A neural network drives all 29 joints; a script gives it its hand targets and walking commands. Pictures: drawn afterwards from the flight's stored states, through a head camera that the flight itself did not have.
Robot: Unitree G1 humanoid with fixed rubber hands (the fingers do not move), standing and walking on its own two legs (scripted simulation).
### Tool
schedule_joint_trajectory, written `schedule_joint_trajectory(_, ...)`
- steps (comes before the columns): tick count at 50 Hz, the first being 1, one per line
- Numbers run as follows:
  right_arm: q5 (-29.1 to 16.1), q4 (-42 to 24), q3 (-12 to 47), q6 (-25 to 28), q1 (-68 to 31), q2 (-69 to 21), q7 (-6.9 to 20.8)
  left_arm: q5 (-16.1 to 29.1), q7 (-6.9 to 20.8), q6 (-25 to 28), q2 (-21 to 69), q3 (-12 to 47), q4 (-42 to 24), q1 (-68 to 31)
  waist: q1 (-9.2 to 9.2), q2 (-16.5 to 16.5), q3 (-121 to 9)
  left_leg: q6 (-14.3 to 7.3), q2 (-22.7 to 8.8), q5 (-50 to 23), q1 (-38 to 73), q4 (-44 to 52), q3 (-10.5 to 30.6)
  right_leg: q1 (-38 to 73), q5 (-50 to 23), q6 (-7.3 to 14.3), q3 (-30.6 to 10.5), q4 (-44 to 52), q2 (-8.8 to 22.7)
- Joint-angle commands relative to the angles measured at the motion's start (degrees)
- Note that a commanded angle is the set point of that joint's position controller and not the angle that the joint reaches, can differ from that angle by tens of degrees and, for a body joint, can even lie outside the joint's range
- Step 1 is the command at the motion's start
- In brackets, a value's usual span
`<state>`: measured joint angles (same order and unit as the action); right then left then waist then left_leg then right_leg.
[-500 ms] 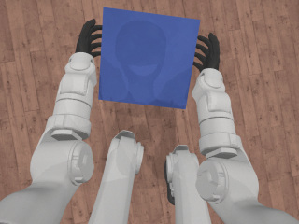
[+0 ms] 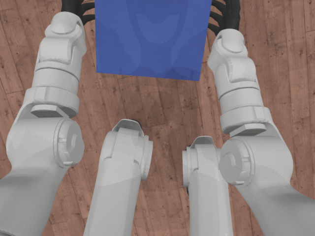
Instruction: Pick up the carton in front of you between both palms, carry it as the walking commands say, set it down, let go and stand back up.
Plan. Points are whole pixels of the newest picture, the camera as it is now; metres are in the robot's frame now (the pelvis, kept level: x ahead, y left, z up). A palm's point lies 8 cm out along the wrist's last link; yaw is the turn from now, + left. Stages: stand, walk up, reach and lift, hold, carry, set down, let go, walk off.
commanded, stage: set down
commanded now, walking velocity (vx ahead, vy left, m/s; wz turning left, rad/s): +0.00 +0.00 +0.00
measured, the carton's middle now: (152, 29) +0.53 +0.13 -0.26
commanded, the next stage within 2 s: none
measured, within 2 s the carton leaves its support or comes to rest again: rests again in 0.64 s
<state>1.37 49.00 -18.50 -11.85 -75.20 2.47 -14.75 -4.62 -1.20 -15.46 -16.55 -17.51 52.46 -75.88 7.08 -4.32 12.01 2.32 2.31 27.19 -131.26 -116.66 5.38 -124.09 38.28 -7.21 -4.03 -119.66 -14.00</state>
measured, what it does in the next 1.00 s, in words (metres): stands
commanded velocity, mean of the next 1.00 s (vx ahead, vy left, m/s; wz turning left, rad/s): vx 0.00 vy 0.00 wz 0.00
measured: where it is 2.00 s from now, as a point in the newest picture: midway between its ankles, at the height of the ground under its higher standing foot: (160, 169)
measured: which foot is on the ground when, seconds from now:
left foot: down 0.00-1.00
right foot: down 0.00-1.00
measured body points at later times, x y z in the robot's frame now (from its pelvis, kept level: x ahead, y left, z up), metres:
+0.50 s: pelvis -0.01 -0.01 -0.01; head +0.35 +0.05 +0.25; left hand +0.51 +0.28 -0.18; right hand +0.56 -0.02 -0.18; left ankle +0.12 +0.13 -0.37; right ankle +0.09 -0.13 -0.37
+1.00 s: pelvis +0.01 +0.00 -0.02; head +0.38 +0.05 +0.22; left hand +0.52 +0.28 -0.20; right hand +0.57 -0.02 -0.20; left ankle +0.12 +0.13 -0.37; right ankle +0.09 -0.13 -0.37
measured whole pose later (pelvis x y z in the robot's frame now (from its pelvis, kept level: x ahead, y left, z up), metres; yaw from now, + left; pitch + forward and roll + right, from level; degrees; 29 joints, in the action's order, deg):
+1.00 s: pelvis +0.01 +0.00 -0.02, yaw +0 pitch +43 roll -2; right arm 7.4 53.6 -20.8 -5.2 -80.4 3.8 -6.3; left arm -7.7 6.2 -6.9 -19.4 -26.8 59.8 -80.3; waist 6.8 -4.1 15.4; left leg 1.0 -1.3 30.3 -133.2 -120.9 3.1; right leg -127.4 39.6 -5.2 -2.9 -124.1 -11.7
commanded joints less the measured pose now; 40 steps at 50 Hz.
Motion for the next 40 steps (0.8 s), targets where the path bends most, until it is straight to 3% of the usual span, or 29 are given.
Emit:
schedule_joint_trajectory(1,-4.7,-5.2,24.6,2.8,-37.5,-50.1,14.6,6.1,14.6,4.5,45.5,16.9,-6.0,-31.4,6.39,-3.5,-70.8,-1.5,2.1,-27.7,48.4,5.3,-8.8,17.8,-18.4,3.3,10.5,8.9,0.7)
schedule_joint_trajectory(7,-2.0,-0.7,20.3,2.2,-35.0,-49.0,16.3,3.5,16.6,3.9,45.0,13.4,-1.9,-30.9,5.54,-3.2,-61.3,-2.1,1.8,-22.3,41.6,5.0,-8.6,13.6,-15.2,4.1,9.5,9.2,0.5)
schedule_joint_trajectory(19,2.4,5.2,14.3,1.0,-32.0,-43.0,16.9,-1.4,18.6,3.2,38.1,6.3,5.1,-28.5,5.20,-5.6,-49.9,-3.3,0.9,-13.6,32.4,5.0,-8.1,11.9,-9.7,4.5,8.7,9.9,0.8)
schedule_joint_trajectory(40,5.6,11.2,11.3,2.5,-19.9,-36.9,18.5,-2.9,18.2,4.6,33.5,4.6,11.7,-18.2,3.23,-4.4,-41.4,-4.3,1.0,-19.5,30.7,3.5,-5.4,6.2,-15.0,4.3,7.9,7.4,1.9)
